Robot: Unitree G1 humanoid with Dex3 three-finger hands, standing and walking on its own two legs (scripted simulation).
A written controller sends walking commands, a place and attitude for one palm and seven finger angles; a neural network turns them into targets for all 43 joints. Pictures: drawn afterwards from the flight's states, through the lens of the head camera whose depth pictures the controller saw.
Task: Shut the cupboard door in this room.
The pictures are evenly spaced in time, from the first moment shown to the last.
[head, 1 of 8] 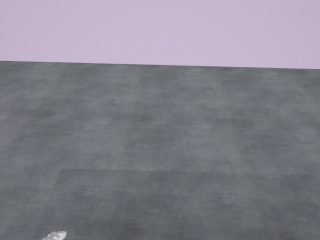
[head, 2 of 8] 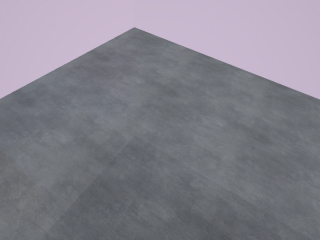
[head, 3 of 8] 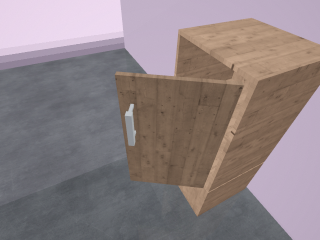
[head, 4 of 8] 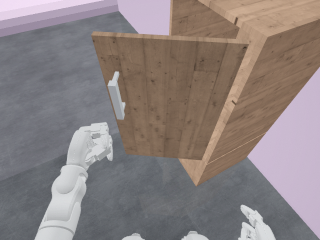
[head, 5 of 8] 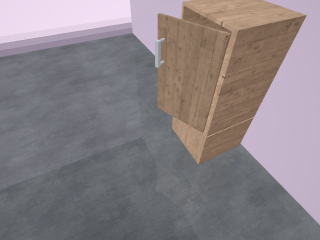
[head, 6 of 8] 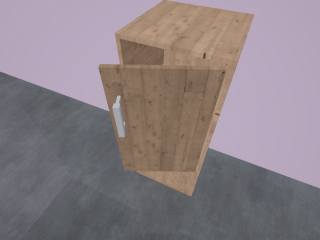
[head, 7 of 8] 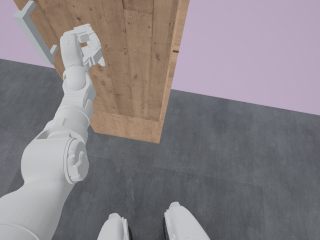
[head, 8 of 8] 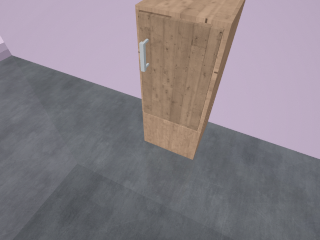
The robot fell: no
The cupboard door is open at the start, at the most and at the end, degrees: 57 57 0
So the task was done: yes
